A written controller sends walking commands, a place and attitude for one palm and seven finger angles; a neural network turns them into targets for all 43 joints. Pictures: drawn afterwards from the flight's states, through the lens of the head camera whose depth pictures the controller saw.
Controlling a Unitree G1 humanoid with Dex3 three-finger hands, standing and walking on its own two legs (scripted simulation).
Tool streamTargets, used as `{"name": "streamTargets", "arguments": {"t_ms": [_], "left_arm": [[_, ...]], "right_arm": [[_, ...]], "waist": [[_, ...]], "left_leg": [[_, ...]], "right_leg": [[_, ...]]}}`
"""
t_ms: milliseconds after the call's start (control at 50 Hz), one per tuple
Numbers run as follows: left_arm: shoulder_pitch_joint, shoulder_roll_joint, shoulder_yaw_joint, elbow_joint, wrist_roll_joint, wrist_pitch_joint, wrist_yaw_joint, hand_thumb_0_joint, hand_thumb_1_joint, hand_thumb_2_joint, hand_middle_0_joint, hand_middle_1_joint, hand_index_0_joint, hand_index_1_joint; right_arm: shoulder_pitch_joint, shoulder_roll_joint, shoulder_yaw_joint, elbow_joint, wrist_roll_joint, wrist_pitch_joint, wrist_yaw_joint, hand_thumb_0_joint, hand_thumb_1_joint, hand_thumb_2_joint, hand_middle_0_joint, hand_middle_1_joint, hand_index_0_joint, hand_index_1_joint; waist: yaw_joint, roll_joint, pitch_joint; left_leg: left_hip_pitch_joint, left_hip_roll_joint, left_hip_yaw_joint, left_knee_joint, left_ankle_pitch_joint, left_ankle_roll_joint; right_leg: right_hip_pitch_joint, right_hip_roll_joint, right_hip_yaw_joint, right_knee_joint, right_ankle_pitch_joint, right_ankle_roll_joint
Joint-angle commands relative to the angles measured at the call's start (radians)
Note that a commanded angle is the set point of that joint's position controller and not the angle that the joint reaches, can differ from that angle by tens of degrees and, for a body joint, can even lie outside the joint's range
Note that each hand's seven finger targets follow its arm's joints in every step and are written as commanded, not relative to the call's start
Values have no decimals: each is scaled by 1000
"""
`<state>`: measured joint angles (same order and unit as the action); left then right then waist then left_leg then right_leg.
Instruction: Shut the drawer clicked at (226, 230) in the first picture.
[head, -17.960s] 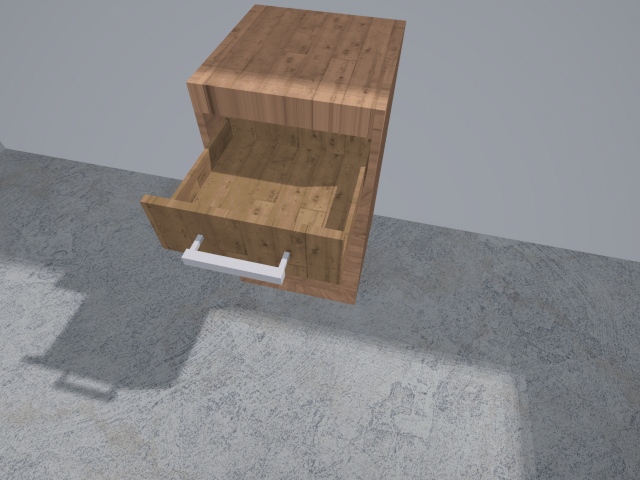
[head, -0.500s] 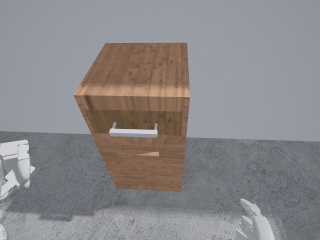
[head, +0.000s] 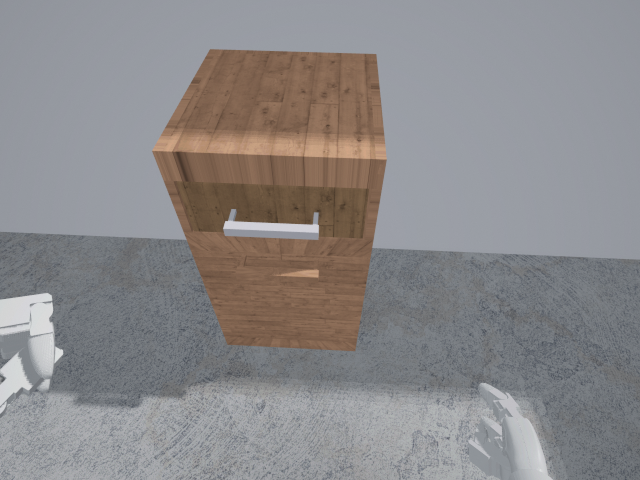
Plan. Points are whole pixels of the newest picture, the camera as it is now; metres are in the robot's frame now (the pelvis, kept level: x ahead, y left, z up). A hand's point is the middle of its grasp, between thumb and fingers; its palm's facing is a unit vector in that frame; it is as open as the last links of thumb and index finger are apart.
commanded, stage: step back with the hand held close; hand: left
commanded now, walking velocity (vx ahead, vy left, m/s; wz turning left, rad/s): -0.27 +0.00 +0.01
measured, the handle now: (273, 223) +0.61 +0.14 -0.11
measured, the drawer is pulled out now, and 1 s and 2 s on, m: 0.00 0.00 0.00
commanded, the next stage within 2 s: stop stepping back and stand still in 1.00 s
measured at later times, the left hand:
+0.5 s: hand (54, 414) +0.14 +0.22 +0.16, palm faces +0.27 -0.82 -0.51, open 3.2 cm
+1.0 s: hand out of the picture +0.03 +0.21 +0.18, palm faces +0.36 -0.80 -0.48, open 3.2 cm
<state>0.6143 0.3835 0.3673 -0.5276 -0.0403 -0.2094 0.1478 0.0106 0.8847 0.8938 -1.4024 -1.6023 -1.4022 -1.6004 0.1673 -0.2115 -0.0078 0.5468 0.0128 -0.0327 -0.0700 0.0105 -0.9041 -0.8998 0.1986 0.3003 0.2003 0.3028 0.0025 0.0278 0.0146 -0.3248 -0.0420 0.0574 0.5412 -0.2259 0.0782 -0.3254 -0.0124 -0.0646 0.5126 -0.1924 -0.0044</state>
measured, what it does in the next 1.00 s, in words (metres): walks backwards: right foot, then left foot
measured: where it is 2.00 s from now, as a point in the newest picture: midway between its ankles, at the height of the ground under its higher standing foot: outside the picture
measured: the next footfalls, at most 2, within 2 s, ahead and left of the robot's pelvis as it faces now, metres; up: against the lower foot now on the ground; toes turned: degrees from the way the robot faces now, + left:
right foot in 0.24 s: -0.01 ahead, -0.13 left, +0.00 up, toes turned +3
left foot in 0.82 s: -0.10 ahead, +0.12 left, +0.00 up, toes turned +4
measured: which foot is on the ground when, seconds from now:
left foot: down 0.00-0.58, up 0.60-0.80, down 0.82-1.00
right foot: down 0.00-0.16, up 0.18-0.22, down 0.24-0.82, up 0.84-1.00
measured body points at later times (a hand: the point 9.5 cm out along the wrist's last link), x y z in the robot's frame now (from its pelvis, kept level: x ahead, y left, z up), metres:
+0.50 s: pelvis -0.06 -0.01 +0.00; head -0.01 +0.01 +0.44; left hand +0.12 +0.26 +0.19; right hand +0.13 -0.24 -0.08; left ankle +0.04 +0.07 -0.73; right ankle -0.05 -0.13 -0.73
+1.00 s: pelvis -0.17 -0.03 +0.00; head -0.13 -0.01 +0.45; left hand +0.00 +0.25 +0.21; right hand +0.01 -0.24 -0.08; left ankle -0.14 +0.11 -0.73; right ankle -0.15 -0.13 -0.71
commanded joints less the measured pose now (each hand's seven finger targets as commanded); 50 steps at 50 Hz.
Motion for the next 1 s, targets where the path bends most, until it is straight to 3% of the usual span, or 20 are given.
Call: {"name": "streamTargets", "arguments": {"t_ms": [0, 80, 160, 260, 360, 400, 460, 500, 520, 540, 560, 600, 660, 740, 760, 780, 820, 860, 920, 980], "left_arm": [[-23, 157, 98, -215, 2, -63, 22, 0, 900, 900, -1400, -1600, -1400, -1600], [-26, 173, 101, -304, 3, -83, 36, 0, 900, 900, -1400, -1600, -1400, -1600], [-11, 191, 156, -309, 26, -100, 37, 0, 900, 900, -1400, -1600, -1400, -1600], [32, 191, 179, -270, 15, -117, 19, 0, 900, 900, -1400, -1600, -1400, -1600], [19, 180, 140, -295, -9, -143, -6, 0, 900, 900, -1400, -1600, -1400, -1600], [27, 182, 140, -310, -14, -139, -10, 0, 900, 900, -1400, -1600, -1400, -1600], [72, 210, 180, -339, -25, -127, -8, 0, 900, 900, -1400, -1600, -1400, -1600], [68, 229, 206, -340, -26, -126, -10, 0, 900, 900, -1400, -1600, -1400, -1600], [58, 254, 227, -344, -23, -123, -3, 0, 900, 900, -1400, -1600, -1400, -1600], [47, 247, 216, -320, -29, -125, -1, 0, 900, 900, -1400, -1600, -1400, -1600], [42, 236, 203, -281, -32, -110, 13, 0, 900, 900, -1400, -1600, -1400, -1600], [41, 182, 164, -215, -26, -85, 21, 0, 900, 900, -1400, -1600, -1400, -1600], [65, 173, 154, -142, -9, -89, 24, 0, 900, 900, -1400, -1600, -1400, -1600], [-19, 170, 103, -248, -2, -98, 29, 0, 900, 900, -1400, -1600, -1400, -1600], [-32, 177, 97, -286, -4, -106, 27, 0, 900, 900, -1400, -1600, -1400, -1600], [-57, 190, 102, -344, 3, -118, 24, 0, 900, 900, -1400, -1600, -1400, -1600], [-34, 221, 136, -382, 3, -124, 24, 0, 900, 900, -1400, -1600, -1400, -1600], [-12, 228, 177, -412, -10, -121, 23, 0, 900, 900, -1400, -1600, -1400, -1600], [1, 189, 166, -439, -24, -102, 21, 0, 900, 900, -1400, -1600, -1400, -1600], [22, 167, 148, -327, -11, -94, 6, 0, 900, 900, -1400, -1600, -1400, -1600]], "right_arm": [[-56, -141, -55, -153, -8, -55, -3, 0, -900, -900, 200, 300, 200, 300], [-44, -146, -45, -155, -14, -71, -4, 0, -900, -900, 200, 300, 200, 300], [-57, -144, -45, -163, -17, -87, -14, 0, -900, -900, 200, 300, 200, 300], [-44, -142, -59, -142, -20, -110, -10, 0, -900, -900, 200, 300, 200, 300], [-40, -150, -62, -90, -32, -126, 3, 0, -900, -900, 200, 300, 200, 300], [-43, -150, -66, -93, -36, -130, 8, 0, -900, -900, 200, 300, 200, 300], [-64, -146, -61, -113, -30, -119, 14, 0, -900, -900, 200, 300, 200, 300], [-90, -139, -60, -132, -20, -104, 13, 0, -900, -900, 200, 300, 200, 300], [-86, -129, -61, -143, -14, -95, 12, 0, -900, -900, 200, 300, 200, 300], [-77, -118, -70, -141, -9, -87, 12, 0, -900, -900, 200, 300, 200, 300], [-66, -102, -83, -110, -7, -73, 17, 0, -900, -900, 200, 300, 200, 300], [-79, -81, -77, -87, -16, -51, 21, 0, -900, -900, 200, 300, 200, 300], [-113, -48, -47, -102, -11, -37, -2, 0, -900, -900, 200, 300, 200, 300], [-74, -89, -43, -79, -17, -50, -19, 0, -900, -900, 200, 300, 200, 300], [-59, -106, -52, -75, -17, -56, -22, 0, -900, -900, 200, 300, 200, 300], [-57, -134, -68, -92, -19, -69, -21, 0, -900, -900, 200, 300, 200, 300], [-14, -110, -85, -90, -20, -116, -7, 0, -900, -900, 200, 300, 200, 300], [-31, -103, -75, -84, -40, -156, 3, 0, -900, -900, 200, 300, 200, 300], [-33, -102, -81, -59, -25, -173, 25, 0, -900, -900, 200, 300, 200, 300], [-51, -110, -75, -51, -33, -161, 38, 0, -900, -900, 200, 300, 200, 300]], "waist": [[-21, -96, -23], [-27, 1, -59], [-7, 182, -95], [-7, 78, -80], [-4, 103, -228], [4, 134, -263], [11, 106, -252], [3, 14, -188], [-12, -73, -168], [-18, -146, -118], [-8, -230, -101], [-31, -169, -100], [-16, -162, -89], [-33, -87, -101], [-28, -15, -123], [-17, 123, -143], [-17, 174, -218], [-9, 242, -199], [-2, 214, -215], [-1, 164, -136]], "left_leg": [[-167, 112, -174, -95, -283, -4], [-134, 130, -211, -135, -261, -1], [-398, 270, -343, -361, -421, 48], [-296, 254, -317, -261, -141, 44], [94, 259, -257, -166, 453, 18], [110, 293, -262, -181, 433, 29], [-3, 303, -252, -184, 236, 43], [-153, 237, -194, -140, -33, 14], [-197, 156, -149, -52, -201, -24], [-156, 58, -103, 153, -264, -70], [-86, 9, -86, 432, -249, -98], [-151, 25, -117, 606, -217, -97], [-118, 56, -78, 374, -215, -97], [-6, 43, -20, -133, -68, -71], [31, 102, -59, -218, 49, -47], [38, 263, -257, -234, 238, 18], [218, 395, -283, -161, 601, 72], [89, 409, -287, -177, 571, 110], [216, 358, -147, -94, 717, 30], [61, 333, -140, -112, 448, -1]], "right_leg": [[64, -113, 233, -181, -233, -45], [48, -90, 176, -140, -213, -42], [334, 36, 91, 174, -41, 9], [259, 49, 119, 139, -2, 0], [104, 43, 110, 85, -8, 0], [101, 50, 110, 121, -140, 3], [169, 38, 114, 91, -120, 3], [215, -4, 151, 9, 32, -13], [167, -94, 268, -84, 27, -48], [-23, -236, 457, -246, -167, -132], [-176, -368, 549, -379, -304, -198], [-134, -338, 392, -311, -67, -192], [-35, -225, 248, -191, 259, -137], [76, -155, 192, -96, 286, -52], [98, -106, 154, -11, 268, -11], [47, -21, 107, 115, 160, 32], [-154, 30, 100, 332, -223, 37], [-160, 21, 128, 508, -324, 24], [-114, 6, 75, 271, -240, 22], [58, 10, 40, 61, -84, 23]]}}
